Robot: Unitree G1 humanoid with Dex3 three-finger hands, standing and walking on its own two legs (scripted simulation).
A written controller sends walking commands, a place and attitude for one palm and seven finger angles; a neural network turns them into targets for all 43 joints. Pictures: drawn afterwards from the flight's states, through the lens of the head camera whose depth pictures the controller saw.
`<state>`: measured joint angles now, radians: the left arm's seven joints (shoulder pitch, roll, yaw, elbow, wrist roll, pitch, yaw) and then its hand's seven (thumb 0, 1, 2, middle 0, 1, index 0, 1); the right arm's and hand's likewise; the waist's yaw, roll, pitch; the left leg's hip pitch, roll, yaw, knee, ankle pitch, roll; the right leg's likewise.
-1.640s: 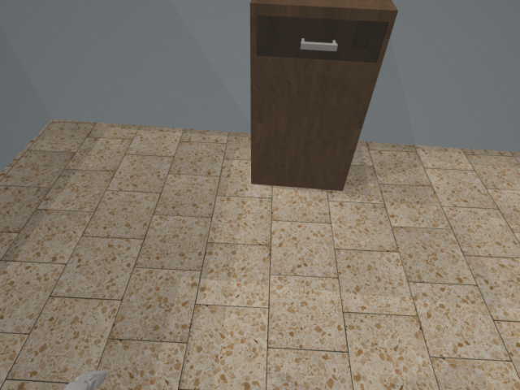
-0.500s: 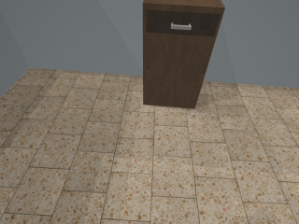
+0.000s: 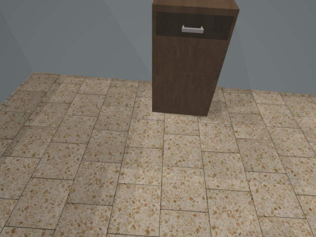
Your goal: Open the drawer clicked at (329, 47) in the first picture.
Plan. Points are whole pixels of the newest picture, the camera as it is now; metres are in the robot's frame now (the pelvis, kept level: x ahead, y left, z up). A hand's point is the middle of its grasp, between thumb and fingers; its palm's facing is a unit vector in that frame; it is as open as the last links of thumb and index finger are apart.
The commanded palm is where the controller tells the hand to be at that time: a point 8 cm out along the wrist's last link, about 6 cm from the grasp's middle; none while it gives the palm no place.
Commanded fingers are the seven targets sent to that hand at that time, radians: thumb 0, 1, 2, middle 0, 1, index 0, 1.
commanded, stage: walk to a spot facing it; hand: left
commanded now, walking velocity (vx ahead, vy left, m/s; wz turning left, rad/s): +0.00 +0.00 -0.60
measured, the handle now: (192, 28) +1.25 -0.13 +0.00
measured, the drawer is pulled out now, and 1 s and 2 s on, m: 0.00 0.00 0.00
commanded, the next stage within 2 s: none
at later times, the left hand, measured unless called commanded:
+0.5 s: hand out of the picture +0.03 +0.16 -0.17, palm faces -0.12 -0.96 -0.25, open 7.4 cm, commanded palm none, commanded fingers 0.00 0.90 0.90 -0.20 -0.30 -0.20 -0.30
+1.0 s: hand (102, 224) +0.20 +0.19 -0.20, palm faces -0.34 -0.92 -0.18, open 7.4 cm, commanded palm none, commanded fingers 0.00 0.90 0.90 -0.20 -0.30 -0.20 -0.30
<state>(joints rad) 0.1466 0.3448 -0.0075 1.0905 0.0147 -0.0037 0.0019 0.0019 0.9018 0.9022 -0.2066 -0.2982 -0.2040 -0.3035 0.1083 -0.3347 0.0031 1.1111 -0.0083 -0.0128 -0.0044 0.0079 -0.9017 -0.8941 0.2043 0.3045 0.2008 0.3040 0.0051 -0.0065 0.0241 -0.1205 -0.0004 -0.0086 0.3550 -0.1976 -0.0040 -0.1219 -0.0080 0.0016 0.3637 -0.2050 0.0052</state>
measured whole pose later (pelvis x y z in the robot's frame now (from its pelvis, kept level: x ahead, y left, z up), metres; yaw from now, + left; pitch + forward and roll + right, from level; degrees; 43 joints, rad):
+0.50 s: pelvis +0.00 -0.04 -0.01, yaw -12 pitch -2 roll +1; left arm 0.37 0.19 0.03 0.98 0.02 0.00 -0.01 0.00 0.90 0.90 -0.21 -0.30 -0.20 -0.30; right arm 0.21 -0.24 -0.05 1.02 -0.02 0.05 0.01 0.01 -0.90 -0.89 0.20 0.30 0.20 0.30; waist 0.05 0.03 0.03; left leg -0.45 0.06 0.04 1.07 -0.40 -0.03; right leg -0.23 0.05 -0.01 0.57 -0.32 -0.08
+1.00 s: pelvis +0.18 +0.00 -0.02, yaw -28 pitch +0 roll -1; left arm 0.45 0.20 0.08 1.05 0.02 -0.02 0.01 0.00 0.90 0.90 -0.21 -0.30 -0.20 -0.30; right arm 0.10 -0.15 -0.03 0.90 -0.02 -0.07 0.00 0.01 -0.90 -0.89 0.20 0.30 0.20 0.30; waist 0.07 -0.05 0.02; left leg -0.39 0.04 0.10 0.65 -0.25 0.02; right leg -0.17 0.06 0.18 0.81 -0.50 -0.02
